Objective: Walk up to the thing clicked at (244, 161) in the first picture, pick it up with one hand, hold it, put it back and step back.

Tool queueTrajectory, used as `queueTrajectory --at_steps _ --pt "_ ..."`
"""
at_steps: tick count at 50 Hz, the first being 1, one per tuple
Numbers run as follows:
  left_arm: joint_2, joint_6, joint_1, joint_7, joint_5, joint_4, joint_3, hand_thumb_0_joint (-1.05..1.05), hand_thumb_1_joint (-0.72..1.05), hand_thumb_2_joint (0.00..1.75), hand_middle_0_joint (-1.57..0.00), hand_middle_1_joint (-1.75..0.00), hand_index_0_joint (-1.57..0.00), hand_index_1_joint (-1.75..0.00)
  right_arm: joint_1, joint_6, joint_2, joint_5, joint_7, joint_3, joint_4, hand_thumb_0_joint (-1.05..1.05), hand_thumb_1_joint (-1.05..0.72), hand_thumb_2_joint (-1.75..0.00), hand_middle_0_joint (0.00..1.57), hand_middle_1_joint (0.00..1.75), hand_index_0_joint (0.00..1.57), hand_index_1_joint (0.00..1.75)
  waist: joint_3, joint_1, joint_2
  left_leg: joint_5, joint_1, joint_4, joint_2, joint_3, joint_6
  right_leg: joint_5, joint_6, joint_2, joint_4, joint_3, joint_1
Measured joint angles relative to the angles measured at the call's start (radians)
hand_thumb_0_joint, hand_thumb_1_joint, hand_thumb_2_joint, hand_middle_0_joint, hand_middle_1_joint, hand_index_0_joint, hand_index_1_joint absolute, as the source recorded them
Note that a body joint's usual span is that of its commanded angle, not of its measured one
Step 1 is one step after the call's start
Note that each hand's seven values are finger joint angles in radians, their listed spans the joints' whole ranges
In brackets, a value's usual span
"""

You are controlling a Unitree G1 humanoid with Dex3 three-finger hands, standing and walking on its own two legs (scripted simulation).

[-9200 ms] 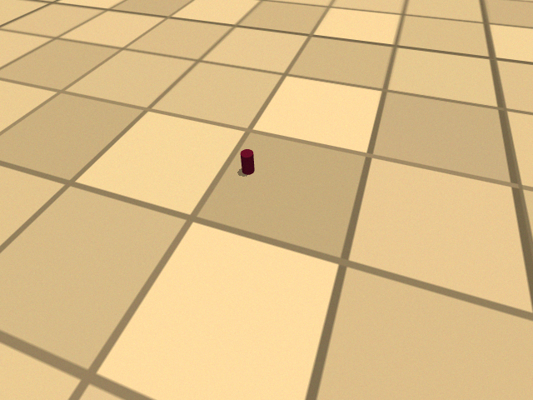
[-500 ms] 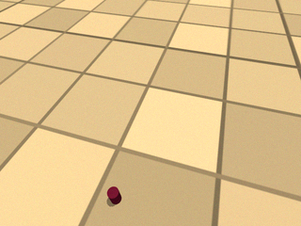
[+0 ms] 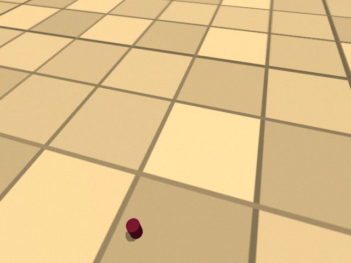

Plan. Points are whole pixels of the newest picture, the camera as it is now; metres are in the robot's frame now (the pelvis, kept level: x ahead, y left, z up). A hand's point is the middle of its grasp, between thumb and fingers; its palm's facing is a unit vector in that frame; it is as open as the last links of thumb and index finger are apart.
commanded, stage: stand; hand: left
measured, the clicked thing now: (134, 228) +0.41 +0.25 -0.72
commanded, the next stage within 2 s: rise first in 0.28 s
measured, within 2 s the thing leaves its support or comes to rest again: neither
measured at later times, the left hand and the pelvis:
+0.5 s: hand out of the picture +0.12 +0.25 -0.16, palm faces +0.05 -0.94 -0.33, open 8.1 cm; pelvis -0.01 +0.00 -0.01, yaw +1 degrees
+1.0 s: hand out of the picture +0.14 +0.27 -0.20, palm faces -0.08 -0.91 -0.41, open 13.9 cm; pelvis +0.00 +0.02 -0.06, yaw -1 degrees
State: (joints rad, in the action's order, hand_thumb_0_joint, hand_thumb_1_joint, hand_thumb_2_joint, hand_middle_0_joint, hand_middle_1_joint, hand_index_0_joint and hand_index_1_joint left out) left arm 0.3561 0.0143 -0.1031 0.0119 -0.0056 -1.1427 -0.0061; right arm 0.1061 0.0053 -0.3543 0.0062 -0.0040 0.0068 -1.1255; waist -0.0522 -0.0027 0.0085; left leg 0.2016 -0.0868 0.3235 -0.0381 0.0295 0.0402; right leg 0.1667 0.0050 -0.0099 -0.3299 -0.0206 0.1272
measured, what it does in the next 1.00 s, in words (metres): lowers itself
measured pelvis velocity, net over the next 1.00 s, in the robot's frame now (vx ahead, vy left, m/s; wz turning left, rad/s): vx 0.00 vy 0.02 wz -0.01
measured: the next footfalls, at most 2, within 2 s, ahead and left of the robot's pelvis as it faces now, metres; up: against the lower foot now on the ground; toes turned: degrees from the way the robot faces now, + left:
none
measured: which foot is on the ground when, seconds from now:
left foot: down 0.00-1.00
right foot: down 0.00-1.00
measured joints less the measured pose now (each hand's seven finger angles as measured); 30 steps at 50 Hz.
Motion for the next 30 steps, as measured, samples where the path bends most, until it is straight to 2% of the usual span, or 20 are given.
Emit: queueTrajectory --at_steps 19,21,23,27,30 --pt "-0.001 -0.003 -0.002 0.000 -0.001 0.005 0.000 0.00 0.90 0.90 -0.20 -0.30 -0.21 -0.30 0.009 0.000 -0.001 0.001 0.000 0.000 0.000 0.01 -0.91 -0.90 0.21 0.30 0.20 0.30 0.000 0.001 0.000 0.002 0.000 -0.003 0.001 -0.001 -0.001 0.005 0.000 -0.001 -0.003 0.001 0.004" --pt "-0.011 0.004 -0.007 -0.012 0.021 0.057 -0.016 0.00 0.88 0.89 -0.19 -0.31 -0.19 -0.32 0.041 0.008 0.002 -0.028 0.019 0.001 0.083 0.01 -0.92 -0.90 0.21 0.30 0.20 0.30 0.006 0.007 0.002 0.016 -0.051 0.038 0.004 0.005 -0.004 0.018 0.001 -0.004 -0.039 -0.004 0.049" --pt "-0.025 0.022 0.038 -0.015 0.019 0.067 -0.047 0.01 0.83 0.89 -0.17 -0.35 -0.17 -0.35 0.064 0.030 0.016 -0.046 0.035 -0.001 0.159 0.01 -0.94 -0.91 0.20 0.30 0.20 0.30 -0.002 0.007 0.001 0.032 -0.107 0.089 0.007 0.011 -0.005 0.033 0.000 -0.006 -0.083 -0.008 0.101" --pt "-0.017 0.013 0.142 0.005 -0.034 0.056 -0.115 0.00 0.66 0.90 -0.12 -0.48 -0.13 -0.46 0.079 0.046 0.066 -0.037 0.043 -0.018 0.255 0.01 -0.96 -0.91 0.20 0.30 0.20 0.30 0.015 0.013 -0.015 0.070 -0.236 0.197 0.006 0.009 -0.001 0.068 -0.002 -0.005 -0.190 -0.003 0.231" --pt "-0.012 -0.018 0.153 0.011 -0.069 0.109 -0.144 0.00 0.50 0.92 -0.11 -0.61 -0.12 -0.59 0.099 0.050 0.097 -0.030 0.040 -0.027 0.309 0.01 -0.95 -0.91 0.20 0.30 0.20 0.30 0.034 0.022 -0.021 0.098 -0.288 0.253 0.004 0.002 -0.002 0.090 -0.002 -0.002 -0.241 0.005 0.284"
